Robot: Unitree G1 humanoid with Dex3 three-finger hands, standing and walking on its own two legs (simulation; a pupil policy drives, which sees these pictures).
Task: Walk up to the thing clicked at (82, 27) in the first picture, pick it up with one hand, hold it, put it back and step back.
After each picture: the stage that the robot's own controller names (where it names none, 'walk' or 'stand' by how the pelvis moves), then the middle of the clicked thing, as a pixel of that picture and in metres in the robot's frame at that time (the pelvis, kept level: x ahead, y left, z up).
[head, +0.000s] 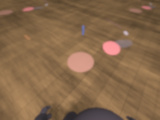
stand; (83, 30) +2.13 +0.24 -0.65
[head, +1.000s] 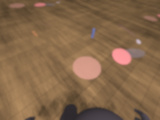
walk; (93, 33) +2.00 +0.05 -0.63
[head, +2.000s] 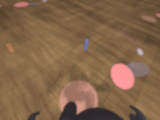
walk; (86, 45) +1.37 +0.11 -0.63
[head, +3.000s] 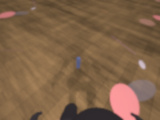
walk; (78, 62) +0.90 +0.18 -0.63
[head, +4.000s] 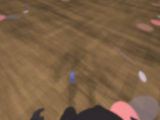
walk; (72, 77) +0.62 +0.19 -0.64
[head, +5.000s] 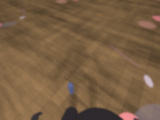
stand; (71, 88) +0.45 +0.22 -0.63
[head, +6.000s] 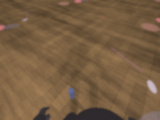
stand; (71, 93) +0.39 +0.21 -0.65
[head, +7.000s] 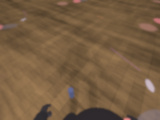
stand; (71, 93) +0.40 +0.21 -0.66
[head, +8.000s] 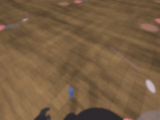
stand; (71, 92) +0.41 +0.22 -0.66
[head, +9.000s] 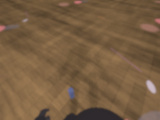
stand; (71, 93) +0.40 +0.22 -0.66
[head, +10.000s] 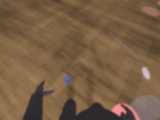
go down; (67, 80) +0.43 +0.22 -0.60
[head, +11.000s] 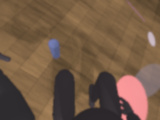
go down; (55, 50) +0.48 +0.26 -0.23
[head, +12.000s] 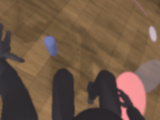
close in; (52, 47) +0.48 +0.27 -0.23
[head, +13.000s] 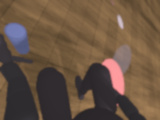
close; (20, 42) +0.46 +0.31 -0.16
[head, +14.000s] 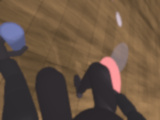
lift; (16, 41) +0.45 +0.31 -0.16
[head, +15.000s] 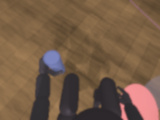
lift; (57, 65) +0.33 +0.23 -0.02
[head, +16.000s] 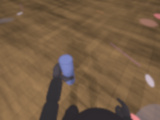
hold; (68, 72) +0.31 +0.15 +0.06
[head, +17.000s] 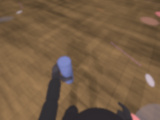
hold; (67, 72) +0.32 +0.16 +0.04
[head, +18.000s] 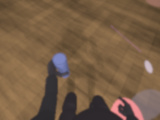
crouch; (62, 67) +0.35 +0.18 -0.02
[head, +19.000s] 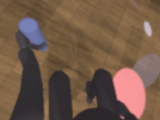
lower; (37, 38) +0.49 +0.28 -0.05
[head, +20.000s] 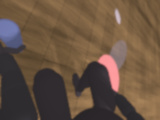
lower; (13, 40) +0.45 +0.31 -0.17
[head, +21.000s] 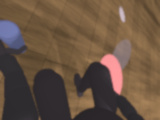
lower; (15, 41) +0.45 +0.31 -0.17
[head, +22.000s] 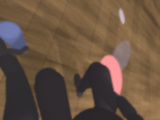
lower; (16, 41) +0.44 +0.31 -0.17
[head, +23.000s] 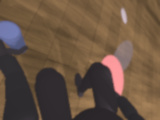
lower; (15, 41) +0.44 +0.32 -0.16
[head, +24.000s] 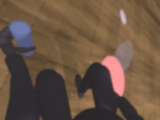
open; (25, 42) +0.46 +0.28 -0.17
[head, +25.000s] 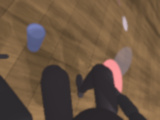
stand; (34, 40) +0.45 +0.27 -0.18
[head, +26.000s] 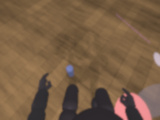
walk; (70, 71) +0.44 +0.19 -0.46
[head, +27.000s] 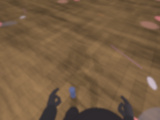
stand; (72, 92) +0.40 +0.18 -0.60
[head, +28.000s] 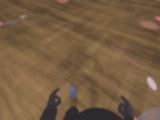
stand; (72, 92) +0.40 +0.18 -0.60
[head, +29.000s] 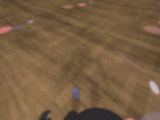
stand; (75, 93) +0.42 +0.17 -0.65
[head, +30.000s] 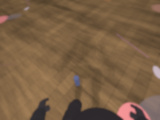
walk; (77, 81) +0.47 +0.20 -0.62
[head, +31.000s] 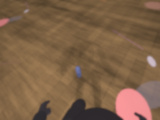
walk; (78, 72) +0.63 +0.21 -0.64
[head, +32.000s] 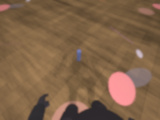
walk; (78, 55) +0.97 +0.15 -0.63
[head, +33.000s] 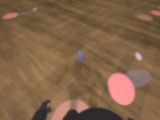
stand; (79, 57) +1.05 +0.18 -0.65
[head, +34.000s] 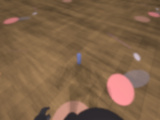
stand; (79, 59) +1.06 +0.20 -0.66
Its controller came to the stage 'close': yes
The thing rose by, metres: 0.68
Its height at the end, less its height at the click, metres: +0.00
